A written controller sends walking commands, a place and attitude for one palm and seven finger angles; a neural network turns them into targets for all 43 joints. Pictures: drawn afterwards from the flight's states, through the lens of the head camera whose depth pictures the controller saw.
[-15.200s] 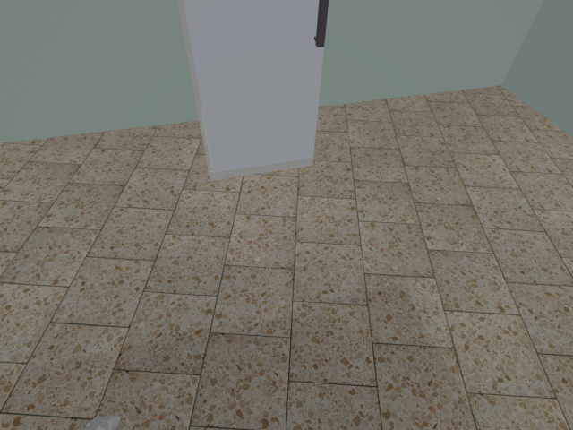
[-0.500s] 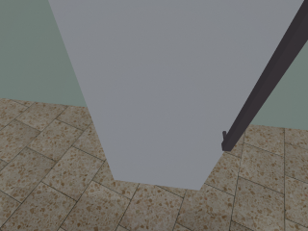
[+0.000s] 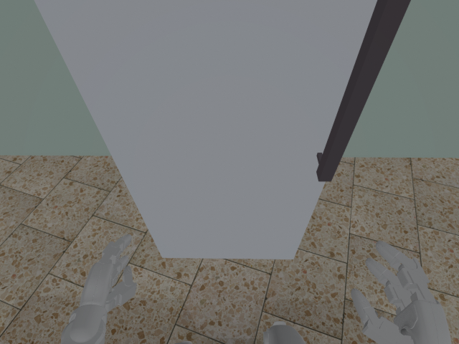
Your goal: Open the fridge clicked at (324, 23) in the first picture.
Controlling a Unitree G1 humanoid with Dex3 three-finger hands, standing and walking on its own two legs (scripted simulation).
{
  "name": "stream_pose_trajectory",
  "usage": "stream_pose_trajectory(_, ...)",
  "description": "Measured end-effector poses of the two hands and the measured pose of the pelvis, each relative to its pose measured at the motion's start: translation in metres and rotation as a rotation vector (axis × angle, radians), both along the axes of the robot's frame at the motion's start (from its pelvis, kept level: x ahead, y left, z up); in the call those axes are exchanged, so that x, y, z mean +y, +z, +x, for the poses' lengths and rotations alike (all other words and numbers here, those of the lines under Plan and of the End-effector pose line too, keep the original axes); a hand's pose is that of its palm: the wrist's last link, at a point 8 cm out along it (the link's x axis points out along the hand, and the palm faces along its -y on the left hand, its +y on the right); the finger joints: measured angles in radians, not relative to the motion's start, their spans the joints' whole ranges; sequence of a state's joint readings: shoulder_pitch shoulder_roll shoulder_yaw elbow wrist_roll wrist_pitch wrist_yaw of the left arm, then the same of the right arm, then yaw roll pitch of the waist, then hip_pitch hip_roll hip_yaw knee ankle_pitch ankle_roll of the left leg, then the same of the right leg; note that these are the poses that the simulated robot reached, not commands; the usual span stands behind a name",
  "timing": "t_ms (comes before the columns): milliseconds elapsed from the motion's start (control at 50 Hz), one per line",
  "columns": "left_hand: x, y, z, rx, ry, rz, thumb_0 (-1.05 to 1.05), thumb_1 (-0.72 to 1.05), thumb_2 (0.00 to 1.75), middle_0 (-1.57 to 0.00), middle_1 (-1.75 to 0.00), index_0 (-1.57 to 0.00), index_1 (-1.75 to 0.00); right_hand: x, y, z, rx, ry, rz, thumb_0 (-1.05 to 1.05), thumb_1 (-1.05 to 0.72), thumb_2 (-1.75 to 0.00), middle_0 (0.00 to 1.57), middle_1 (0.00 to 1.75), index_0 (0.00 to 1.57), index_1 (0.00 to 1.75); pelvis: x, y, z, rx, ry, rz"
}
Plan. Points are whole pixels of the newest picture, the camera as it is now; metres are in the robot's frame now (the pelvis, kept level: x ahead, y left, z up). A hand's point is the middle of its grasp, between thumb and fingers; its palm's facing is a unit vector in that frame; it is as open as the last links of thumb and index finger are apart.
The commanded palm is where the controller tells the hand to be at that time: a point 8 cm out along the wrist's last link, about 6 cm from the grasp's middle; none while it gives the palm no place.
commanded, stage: raise the hand to about handle height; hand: right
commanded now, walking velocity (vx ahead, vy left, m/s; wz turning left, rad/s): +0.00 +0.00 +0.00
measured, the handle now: (358, 69) +0.48 -0.21 +0.24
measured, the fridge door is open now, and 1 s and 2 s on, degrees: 0 0 0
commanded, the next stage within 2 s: move the hooked fingers beside the handle in 1.56 s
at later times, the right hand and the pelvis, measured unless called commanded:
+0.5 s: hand (405, 244) +0.24 -0.24 +0.12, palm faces +0.06 +0.99 -0.09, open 12.3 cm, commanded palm +0.21 -0.29 +0.12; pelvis +0.00 -0.02 +0.03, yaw +1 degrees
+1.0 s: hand (450, 192) +0.28 -0.29 +0.17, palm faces +0.08 +0.99 -0.06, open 13.9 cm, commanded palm +0.25 -0.34 +0.18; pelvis +0.01 -0.02 +0.05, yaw +0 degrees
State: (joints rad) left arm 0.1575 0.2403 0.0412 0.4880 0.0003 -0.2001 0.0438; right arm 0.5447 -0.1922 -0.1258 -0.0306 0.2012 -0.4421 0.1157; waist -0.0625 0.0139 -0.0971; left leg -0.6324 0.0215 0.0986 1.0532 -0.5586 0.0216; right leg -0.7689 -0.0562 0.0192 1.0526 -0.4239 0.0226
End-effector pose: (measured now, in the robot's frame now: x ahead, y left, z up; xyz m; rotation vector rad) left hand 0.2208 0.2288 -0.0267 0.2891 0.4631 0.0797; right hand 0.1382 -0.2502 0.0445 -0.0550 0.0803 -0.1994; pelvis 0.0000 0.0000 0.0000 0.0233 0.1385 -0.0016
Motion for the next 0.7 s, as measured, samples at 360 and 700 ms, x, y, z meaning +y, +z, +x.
stream_pose_trajectory(360, -0.013, -0.029, -0.104, 0.228, 0.164, -0.080, 0.01, 0.90, 0.90, -0.20, -0.30, -0.20, -0.30, -0.024, 0.059, 0.068, -0.039, 0.085, 0.003, 0.01, -0.05, -0.54, 0.26, 0.85, 0.27, 0.85, -0.016, 0.025, -0.005, -0.036, 0.030, 0.003)
stream_pose_trajectory(700, -0.014, 0.014, -0.050, 0.070, 0.091, -0.024, 0.01, 0.91, 0.90, -0.20, -0.30, -0.20, -0.30, -0.064, 0.098, 0.095, -0.119, 0.116, -0.009, 0.00, 0.35, -0.37, 0.29, 1.11, 0.30, 1.10, -0.024, 0.042, 0.007, -0.085, 0.014, 0.008)
